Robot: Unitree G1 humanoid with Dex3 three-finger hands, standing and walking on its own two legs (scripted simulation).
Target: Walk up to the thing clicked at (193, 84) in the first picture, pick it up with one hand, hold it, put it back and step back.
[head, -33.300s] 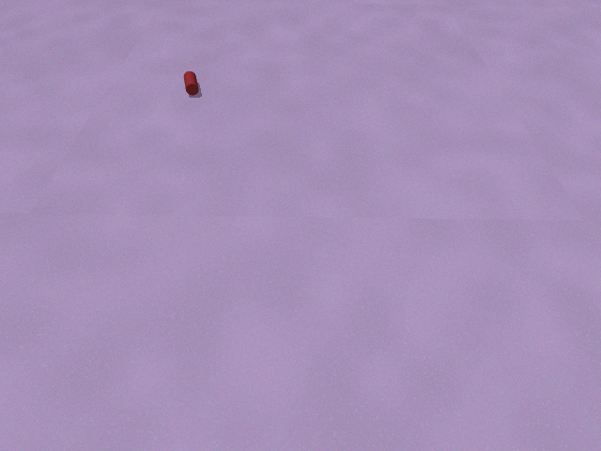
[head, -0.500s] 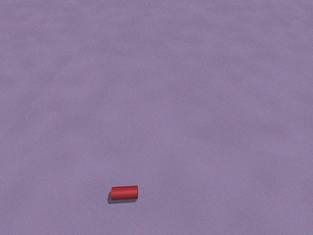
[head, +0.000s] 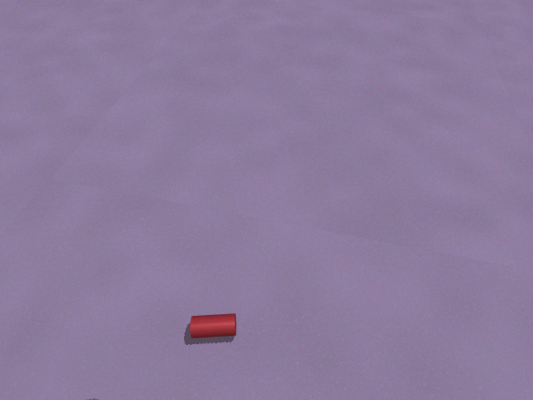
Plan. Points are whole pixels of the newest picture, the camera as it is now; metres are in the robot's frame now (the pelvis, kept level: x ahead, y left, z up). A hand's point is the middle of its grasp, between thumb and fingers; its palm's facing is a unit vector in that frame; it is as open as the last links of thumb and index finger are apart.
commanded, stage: rise first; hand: left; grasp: from above
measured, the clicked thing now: (213, 325) +0.46 +0.19 -0.74
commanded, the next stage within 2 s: none
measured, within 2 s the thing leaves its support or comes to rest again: neither
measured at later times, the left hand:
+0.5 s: hand out of the picture +0.14 +0.26 -0.21, palm faces -0.12 -0.90 -0.43, open 13.5 cm
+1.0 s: hand out of the picture +0.13 +0.26 -0.26, palm faces -0.27 -0.80 -0.53, open 14.2 cm
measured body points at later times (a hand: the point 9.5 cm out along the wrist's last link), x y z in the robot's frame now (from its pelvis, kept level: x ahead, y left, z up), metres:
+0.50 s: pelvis -0.01 +0.01 -0.06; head +0.07 +0.02 +0.38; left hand +0.15 +0.30 -0.18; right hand +0.13 -0.25 -0.17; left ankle +0.01 +0.14 -0.75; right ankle -0.02 -0.13 -0.75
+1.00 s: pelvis -0.02 +0.02 -0.12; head +0.10 +0.03 +0.31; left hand +0.14 +0.30 -0.22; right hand +0.17 -0.23 -0.21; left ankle +0.01 +0.14 -0.75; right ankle -0.02 -0.12 -0.75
